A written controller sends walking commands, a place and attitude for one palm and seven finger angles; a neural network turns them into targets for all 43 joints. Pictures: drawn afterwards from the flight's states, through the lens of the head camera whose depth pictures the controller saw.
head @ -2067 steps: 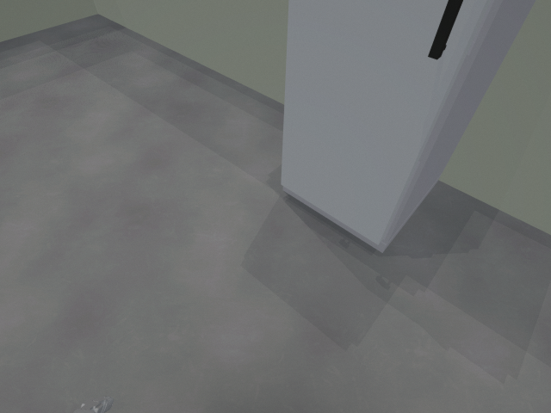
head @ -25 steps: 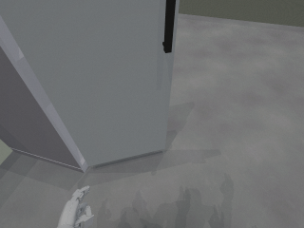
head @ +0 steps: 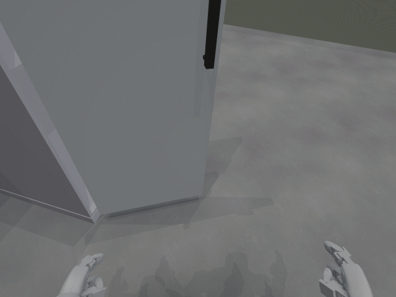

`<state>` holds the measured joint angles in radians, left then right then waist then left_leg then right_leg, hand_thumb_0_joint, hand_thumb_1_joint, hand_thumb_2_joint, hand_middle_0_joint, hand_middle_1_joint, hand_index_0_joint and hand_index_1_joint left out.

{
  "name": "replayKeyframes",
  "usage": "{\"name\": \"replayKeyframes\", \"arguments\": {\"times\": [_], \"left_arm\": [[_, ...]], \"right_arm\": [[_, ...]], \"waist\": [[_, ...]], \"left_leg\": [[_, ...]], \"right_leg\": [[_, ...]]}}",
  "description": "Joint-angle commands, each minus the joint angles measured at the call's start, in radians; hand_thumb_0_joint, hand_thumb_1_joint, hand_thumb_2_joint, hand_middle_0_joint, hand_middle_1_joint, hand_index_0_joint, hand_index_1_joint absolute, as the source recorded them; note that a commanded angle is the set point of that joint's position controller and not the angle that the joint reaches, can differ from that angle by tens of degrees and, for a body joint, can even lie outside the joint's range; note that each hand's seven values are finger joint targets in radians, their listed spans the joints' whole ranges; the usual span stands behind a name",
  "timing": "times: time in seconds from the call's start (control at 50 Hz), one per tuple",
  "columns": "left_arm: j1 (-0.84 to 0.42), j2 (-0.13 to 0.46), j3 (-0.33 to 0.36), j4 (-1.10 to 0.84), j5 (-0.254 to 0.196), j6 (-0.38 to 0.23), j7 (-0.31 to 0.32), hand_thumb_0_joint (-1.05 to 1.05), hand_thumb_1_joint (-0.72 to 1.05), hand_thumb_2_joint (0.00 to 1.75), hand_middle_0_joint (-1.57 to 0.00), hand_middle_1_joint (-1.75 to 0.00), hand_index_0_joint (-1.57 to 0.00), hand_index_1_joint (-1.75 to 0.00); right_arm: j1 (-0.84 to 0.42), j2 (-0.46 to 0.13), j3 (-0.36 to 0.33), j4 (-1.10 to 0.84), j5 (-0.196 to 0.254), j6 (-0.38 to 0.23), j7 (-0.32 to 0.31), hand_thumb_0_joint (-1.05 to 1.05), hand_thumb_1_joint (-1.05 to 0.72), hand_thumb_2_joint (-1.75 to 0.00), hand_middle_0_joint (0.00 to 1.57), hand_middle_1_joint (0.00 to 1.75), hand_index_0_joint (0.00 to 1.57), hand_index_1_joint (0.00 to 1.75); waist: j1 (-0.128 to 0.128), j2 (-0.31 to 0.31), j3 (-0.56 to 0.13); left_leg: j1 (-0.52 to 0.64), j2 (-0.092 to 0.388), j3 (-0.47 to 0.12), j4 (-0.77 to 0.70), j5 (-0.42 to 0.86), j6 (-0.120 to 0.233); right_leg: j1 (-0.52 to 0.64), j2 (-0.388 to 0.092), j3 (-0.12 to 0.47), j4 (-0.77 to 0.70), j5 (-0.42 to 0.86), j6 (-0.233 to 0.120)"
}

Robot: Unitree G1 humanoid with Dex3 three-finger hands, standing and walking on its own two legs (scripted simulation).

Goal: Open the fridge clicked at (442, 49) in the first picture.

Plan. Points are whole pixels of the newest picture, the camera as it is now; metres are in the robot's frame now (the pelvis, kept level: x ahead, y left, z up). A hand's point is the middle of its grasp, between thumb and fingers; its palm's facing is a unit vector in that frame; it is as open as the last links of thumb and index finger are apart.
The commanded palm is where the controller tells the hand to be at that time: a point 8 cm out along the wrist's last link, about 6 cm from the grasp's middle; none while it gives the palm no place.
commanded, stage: let the arm hang, fingers relaxed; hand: right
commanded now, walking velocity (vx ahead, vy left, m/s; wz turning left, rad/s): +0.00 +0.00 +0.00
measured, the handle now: (211, 4) +0.72 +0.03 +0.28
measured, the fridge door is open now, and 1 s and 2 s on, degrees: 59 59 59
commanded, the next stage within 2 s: look to check the result in 0.94 s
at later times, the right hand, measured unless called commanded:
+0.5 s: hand out of the picture -0.07 -0.18 -0.16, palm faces +0.01 +0.98 -0.20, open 7.3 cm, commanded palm none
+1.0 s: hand out of the picture +0.02 -0.17 -0.16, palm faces -0.01 +0.98 -0.20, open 7.3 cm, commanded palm none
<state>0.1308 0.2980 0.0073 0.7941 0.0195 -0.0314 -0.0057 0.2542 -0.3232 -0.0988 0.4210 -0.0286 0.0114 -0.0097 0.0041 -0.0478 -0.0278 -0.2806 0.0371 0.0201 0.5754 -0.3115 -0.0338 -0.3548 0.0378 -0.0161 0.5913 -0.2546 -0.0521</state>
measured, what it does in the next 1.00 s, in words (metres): stands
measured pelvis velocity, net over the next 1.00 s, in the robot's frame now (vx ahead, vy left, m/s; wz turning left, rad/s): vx -0.01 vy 0.01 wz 0.01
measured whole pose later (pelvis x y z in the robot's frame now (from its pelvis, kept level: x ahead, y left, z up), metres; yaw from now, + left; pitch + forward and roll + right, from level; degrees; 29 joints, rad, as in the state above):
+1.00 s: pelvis -0.01 +0.01 +0.01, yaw +1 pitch -1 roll +0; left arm 0.26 0.17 0.02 1.11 0.03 0.01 0.03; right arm 0.22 -0.16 -0.01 1.13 -0.02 0.00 -0.02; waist 0.02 -0.01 0.04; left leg -0.19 0.02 0.01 0.43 -0.23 -0.02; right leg -0.25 0.02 -0.02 0.43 -0.17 -0.03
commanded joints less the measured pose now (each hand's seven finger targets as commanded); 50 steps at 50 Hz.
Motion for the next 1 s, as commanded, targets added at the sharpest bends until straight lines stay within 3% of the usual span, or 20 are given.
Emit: {"name": "replayKeyframes", "arguments": {"times": [0.0,0.08,0.14,0.22,0.24,0.36,0.48,0.72,0.98], "left_arm": [[0.006,0.096,0.023,-0.026,0.013,0.011,0.007,0.00,0.90,0.90,-0.20,-0.30,-0.20,-0.30],[0.035,0.058,0.009,0.069,0.009,0.025,0.015,0.00,0.90,0.90,-0.20,-0.30,-0.20,-0.30],[0.074,0.032,0.013,0.126,0.006,0.028,0.028,0.00,0.90,0.90,-0.20,-0.30,-0.20,-0.30],[0.139,0.008,0.018,0.191,0.002,0.033,0.037,0.00,0.90,0.90,-0.20,-0.30,-0.20,-0.30],[0.154,0.009,0.020,0.202,0.000,0.036,0.039,0.00,0.90,0.90,-0.20,-0.30,-0.20,-0.30],[0.206,-0.013,0.025,0.256,-0.002,0.034,0.045,0.00,0.90,0.90,-0.20,-0.30,-0.20,-0.30],[0.221,-0.029,0.029,0.279,0.001,0.037,0.043,0.00,0.90,0.90,-0.20,-0.30,-0.20,-0.30],[0.196,-0.043,0.030,0.282,0.005,0.031,0.039,0.00,0.90,0.90,-0.20,-0.30,-0.20,-0.30],[0.167,-0.024,0.025,0.289,0.002,0.023,0.041,0.00,0.90,0.90,-0.20,-0.30,-0.20,-0.30]], "right_arm": [[-0.002,-0.057,0.048,0.204,0.002,-0.004,0.004,0.00,-0.90,-0.90,0.20,0.30,0.20,0.30],[0.005,-0.041,0.069,0.413,0.010,-0.007,-0.001,0.00,-0.90,-0.90,0.20,0.30,0.20,0.30],[0.048,-0.009,0.062,0.520,0.011,-0.013,-0.005,0.00,-0.90,-0.90,0.20,0.30,0.20,0.30],[0.072,0.019,0.073,0.615,0.015,-0.016,-0.006,0.00,-0.90,-0.90,0.20,0.30,0.20,0.30],[0.079,0.021,0.075,0.631,0.015,-0.016,-0.007,0.00,-0.90,-0.90,0.20,0.30,0.20,0.30],[0.117,0.050,0.078,0.702,0.014,-0.017,-0.015,0.00,-0.90,-0.90,0.20,0.30,0.20,0.30],[0.117,0.062,0.075,0.716,0.011,-0.016,-0.021,0.00,-0.90,-0.90,0.20,0.30,0.20,0.30],[0.063,0.062,0.067,0.690,0.009,-0.018,-0.021,0.00,-0.90,-0.90,0.20,0.30,0.20,0.30],[0.012,0.040,0.065,0.684,0.015,-0.028,-0.019,0.00,-0.90,-0.90,0.20,0.30,0.20,0.30]], "waist": [[-0.001,0.123,0.012],[-0.002,-0.032,0.014],[-0.008,-0.094,0.002],[0.004,-0.064,0.030],[0.002,-0.030,0.040],[-0.001,0.030,0.067],[-0.001,0.067,0.114],[0.002,0.037,0.133],[0.008,0.042,0.061]], "left_leg": [[0.028,0.058,-0.083,-0.127,0.043,0.070],[0.058,0.050,-0.093,-0.179,0.025,0.071],[0.087,0.046,-0.084,-0.210,0.049,0.076],[0.068,0.046,-0.073,-0.235,0.025,0.080],[0.066,0.042,-0.064,-0.238,0.023,0.078],[0.067,0.041,-0.053,-0.231,0.030,0.074],[0.033,0.040,-0.063,-0.237,-0.018,0.072],[0.023,0.040,-0.074,-0.233,-0.004,0.067],[0.071,0.055,-0.080,-0.244,0.107,0.070]], "right_leg": [[0.010,-0.121,0.146,-0.172,0.083,-0.002],[0.049,-0.111,0.129,-0.221,0.011,0.006],[0.069,-0.114,0.125,-0.227,-0.003,0.004],[0.078,-0.118,0.131,-0.250,-0.060,0.004],[0.079,-0.126,0.137,-0.256,-0.060,0.002],[0.076,-0.134,0.148,-0.284,-0.069,-0.007],[0.057,-0.129,0.144,-0.295,-0.103,-0.006],[0.046,-0.124,0.135,-0.303,-0.089,0.003],[0.134,-0.129,0.107,-0.256,0.113,0.013]]}}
